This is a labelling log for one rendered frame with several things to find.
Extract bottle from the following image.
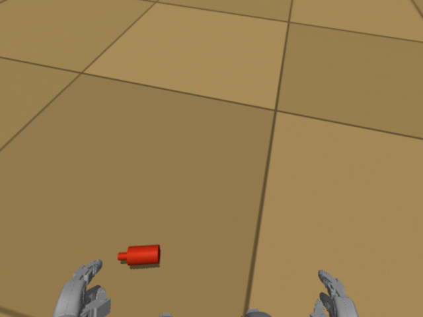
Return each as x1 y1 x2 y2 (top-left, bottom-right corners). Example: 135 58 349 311
118 245 160 265

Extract right robot hand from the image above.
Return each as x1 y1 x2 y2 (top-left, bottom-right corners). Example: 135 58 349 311
310 270 359 317

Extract left robot hand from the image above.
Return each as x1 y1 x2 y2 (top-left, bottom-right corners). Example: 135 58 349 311
52 260 111 317

